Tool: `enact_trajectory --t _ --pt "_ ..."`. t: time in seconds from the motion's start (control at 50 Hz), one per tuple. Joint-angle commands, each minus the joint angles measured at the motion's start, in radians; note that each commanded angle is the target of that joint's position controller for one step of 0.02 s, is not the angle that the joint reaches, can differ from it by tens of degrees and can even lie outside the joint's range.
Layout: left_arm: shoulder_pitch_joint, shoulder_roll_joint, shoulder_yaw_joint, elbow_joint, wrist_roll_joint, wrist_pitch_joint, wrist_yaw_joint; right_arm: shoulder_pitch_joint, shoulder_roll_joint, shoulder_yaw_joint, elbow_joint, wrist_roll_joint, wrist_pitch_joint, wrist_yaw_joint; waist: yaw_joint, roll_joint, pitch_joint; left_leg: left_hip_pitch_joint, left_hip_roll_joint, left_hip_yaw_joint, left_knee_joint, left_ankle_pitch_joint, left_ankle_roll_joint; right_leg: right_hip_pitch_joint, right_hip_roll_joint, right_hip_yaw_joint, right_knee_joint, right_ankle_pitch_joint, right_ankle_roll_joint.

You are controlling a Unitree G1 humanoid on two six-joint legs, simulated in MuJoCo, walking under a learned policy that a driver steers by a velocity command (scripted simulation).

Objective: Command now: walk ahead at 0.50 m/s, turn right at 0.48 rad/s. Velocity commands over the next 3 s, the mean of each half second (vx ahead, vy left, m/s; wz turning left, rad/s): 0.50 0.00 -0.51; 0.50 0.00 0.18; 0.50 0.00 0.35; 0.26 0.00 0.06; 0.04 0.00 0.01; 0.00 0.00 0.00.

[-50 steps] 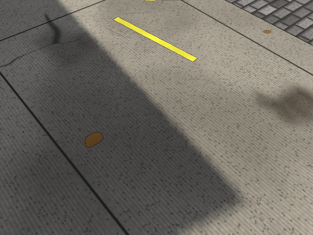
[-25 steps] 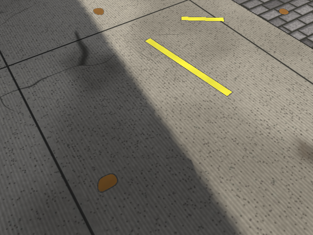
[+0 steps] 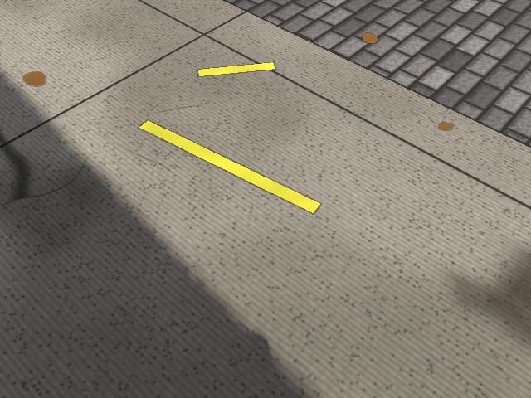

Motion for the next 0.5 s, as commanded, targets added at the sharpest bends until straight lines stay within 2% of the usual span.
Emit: enact_trajectory --t 0.02,0.08,0.14,0.18,0.2,0.22,0.24,0.26,0.28,0.3,0.32,0.34,0.36,0.38,0.42,0.46,0.5 --pt "-0.05 0.018 -0.003 -0.07 0.006 -0.01 -0.018 -0.073 -0.156 -0.033 -0.064 0.005 -0.011 -0.015 0.014 0.09 0.042 -0.043 0.272 -0.066 -0.145 0.254 0.113 0.015 -0.014 -0.029 -0.14 0.135 -0.001" --pt "-0.149 0.006 -0.011 -0.118 0.007 -0.01 -0.035 -0.018 -0.175 -0.04 -0.039 0.016 0.005 -0.02 -0.023 0.072 0.074 0.049 0.3 -0.022 -0.126 0.292 0.109 -0.012 -0.004 -0.073 -0.238 0.133 -0.019" --pt "-0.193 0.016 -0.009 -0.16 0.005 -0.008 -0.053 0.006 -0.193 -0.049 -0.022 0.031 0.03 -0.021 -0.02 0.084 0.08 0.157 0.33 0.011 -0.052 0.441 0.093 -0.019 0.021 -0.116 -0.29 0.037 -0.051" --pt "-0.153 0.047 0.007 -0.171 0.004 -0.003 -0.059 -0.017 -0.221 -0.057 -0.03 0.038 0.045 -0.026 0.024 0.12 0.029 0.19 0.331 0.039 0.069 0.765 0.072 0.088 0.08 -0.173 -0.291 -0.062 -0.088" --pt "-0.082 0.072 0.022 -0.161 0.002 0.0 -0.059 -0.03 -0.233 -0.061 -0.035 0.041 0.054 -0.029 0.07 0.138 -0.017 0.187 0.326 0.049 0.184 0.907 0.06 0.185 0.119 -0.199 -0.286 -0.111 -0.111" --pt "0.049 0.114 0.048 -0.131 -0.002 0.001 -0.054 -0.052 -0.239 -0.061 -0.041 0.045 0.061 -0.032 0.148 0.13 -0.084 0.135 0.3 0.068 0.365 0.939 0.037 0.365 0.16 -0.21 -0.335 -0.089 -0.143" --pt "0.221 0.185 0.085 -0.086 -0.002 0.008 -0.036 -0.055 -0.224 -0.053 -0.052 0.038 0.058 -0.035 0.228 0.072 -0.171 -0.056 0.258 0.072 0.633 0.739 -0.007 0.66 0.147 -0.118 -0.392 -0.056 -0.188" --pt "0.237 0.297 0.105 -0.075 -0.01 0.01 -0.018 0.012 -0.076 -0.011 -0.102 -0.006 0.036 -0.022 0.132 -0.195 -0.221 -0.505 0.08 0.041 0.994 -0.155 -0.074 0.981 -0.107 0.377 -0.443 -0.137 -0.339" --pt "0.241 0.268 0.087 -0.116 0.003 -0.009 -0.024 -0.029 -0.095 -0.001 -0.129 0.024 -0.01 -0.008 0.148 -0.143 -0.382 -0.676 -0.023 -0.22 1.175 -0.415 -0.077 1.096 -0.235 0.788 -0.622 -0.293 -0.456" --pt "0.215 0.193 0.065 -0.112 0.012 -0.024 -0.028 -0.138 -0.155 -0.017 -0.157 0.065 -0.041 0.005 0.177 -0.067 -0.269 -0.78 0.042 -0.278 1.17 -0.33 -0.048 1.041 -0.21 0.661 -0.657 -0.243 -0.392" --pt "0.165 0.155 0.055 -0.116 0.008 -0.035 -0.027 -0.16 -0.152 -0.013 -0.162 0.066 -0.056 0.006 0.144 -0.016 -0.174 -0.764 0.09 -0.273 1.085 -0.241 -0.026 0.907 -0.164 0.516 -0.649 -0.172 -0.349" --pt "0.088 0.121 0.045 -0.129 0.007 -0.039 -0.027 -0.157 -0.152 -0.018 -0.146 0.04 -0.059 -0.002 0.095 0.041 -0.11 -0.696 0.127 -0.271 0.987 -0.184 -0.029 0.757 -0.12 0.413 -0.654 -0.067 -0.315" --pt "0.039 0.089 0.033 -0.147 0.014 -0.042 -0.023 -0.143 -0.169 -0.028 -0.136 0.023 -0.049 -0.005 0.061 0.032 -0.087 -0.62 0.15 -0.276 0.921 -0.146 -0.036 0.657 -0.088 0.344 -0.672 0.028 -0.299" --pt "0.024 0.088 0.03 -0.157 0.021 -0.042 -0.018 -0.129 -0.169 -0.032 -0.135 0.018 -0.035 -0.003 0.04 0.021 -0.078 -0.57 0.154 -0.276 0.886 -0.125 -0.047 0.594 -0.075 0.321 -0.692 0.074 -0.297" --pt "0.034 0.103 0.031 -0.153 0.017 -0.046 -0.007 -0.118 -0.138 -0.026 -0.132 0.009 -0.012 -0.002 0.028 0.026 -0.063 -0.542 0.157 -0.245 0.797 -0.083 -0.079 0.521 -0.064 0.246 -0.714 0.183 -0.299" --pt "0.07 0.125 0.035 -0.136 0.018 -0.048 0.006 -0.181 -0.108 -0.014 -0.15 0.005 -0.002 -0.003 0.047 0.018 -0.034 -0.552 0.151 -0.224 0.663 0.036 -0.104 0.481 -0.038 0.177 -0.733 0.224 -0.281" --pt "0.096 0.124 0.032 -0.121 0.016 -0.045 0.013 -0.247 -0.088 -0.004 -0.164 0.008 -0.003 0.003 0.077 -0.004 -0.018 -0.515 0.131 -0.212 0.503 0.196 -0.107 0.455 0.005 0.112 -0.735 0.186 -0.24"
